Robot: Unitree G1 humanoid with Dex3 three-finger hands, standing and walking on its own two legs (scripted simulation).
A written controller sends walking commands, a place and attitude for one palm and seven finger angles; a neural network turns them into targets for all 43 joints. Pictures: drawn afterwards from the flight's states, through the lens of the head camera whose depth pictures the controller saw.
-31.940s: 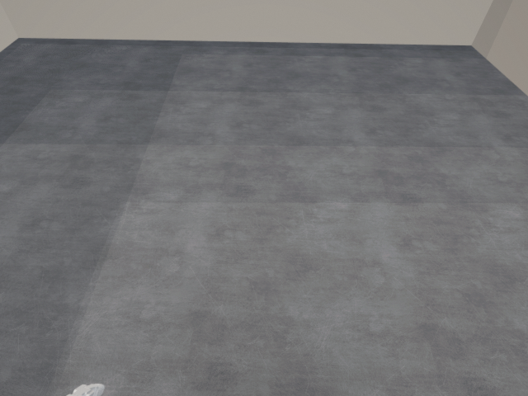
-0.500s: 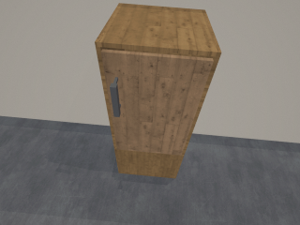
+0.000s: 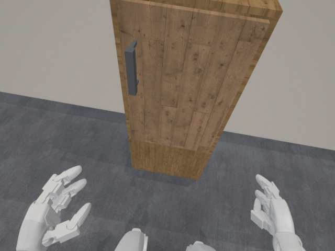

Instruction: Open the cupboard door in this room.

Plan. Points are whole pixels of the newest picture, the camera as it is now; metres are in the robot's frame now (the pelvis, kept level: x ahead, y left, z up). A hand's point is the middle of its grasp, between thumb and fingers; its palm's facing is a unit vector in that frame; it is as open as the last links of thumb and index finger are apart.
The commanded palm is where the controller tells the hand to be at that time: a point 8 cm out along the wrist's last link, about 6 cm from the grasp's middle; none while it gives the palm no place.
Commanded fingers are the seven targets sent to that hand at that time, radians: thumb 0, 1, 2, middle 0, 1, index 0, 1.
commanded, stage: raise the hand with hooked fingers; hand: left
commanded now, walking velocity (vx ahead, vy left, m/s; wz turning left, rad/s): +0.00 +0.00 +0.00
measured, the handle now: (133, 69) +0.57 +0.17 +0.10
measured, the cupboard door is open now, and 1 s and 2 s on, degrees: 0 0 0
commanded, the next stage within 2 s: move the hooked fingers beside the handle in 1.60 s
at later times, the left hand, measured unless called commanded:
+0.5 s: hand (66, 176) +0.24 +0.24 +0.07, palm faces -0.04 -1.00 -0.06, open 12.0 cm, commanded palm +0.22 +0.29 +0.08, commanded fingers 0.00 -0.29 0.39 -0.28 -1.07 -0.28 -1.07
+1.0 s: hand (45, 144) +0.29 +0.29 +0.11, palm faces -0.03 -1.00 -0.05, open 13.9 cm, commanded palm +0.26 +0.34 +0.11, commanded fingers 0.00 -0.50 0.30 -0.30 -1.20 -0.30 -1.20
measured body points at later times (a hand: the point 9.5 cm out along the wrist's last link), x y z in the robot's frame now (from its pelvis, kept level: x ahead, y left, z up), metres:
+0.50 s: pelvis +0.01 +0.01 +0.02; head +0.07 +0.02 +0.47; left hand +0.24 +0.29 +0.07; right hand +0.15 -0.26 -0.06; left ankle +0.03 +0.11 -0.65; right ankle +0.01 -0.10 -0.65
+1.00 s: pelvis +0.01 +0.02 +0.04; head +0.06 +0.04 +0.49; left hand +0.28 +0.34 +0.11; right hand +0.18 -0.21 -0.03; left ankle +0.03 +0.11 -0.65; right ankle +0.01 -0.10 -0.65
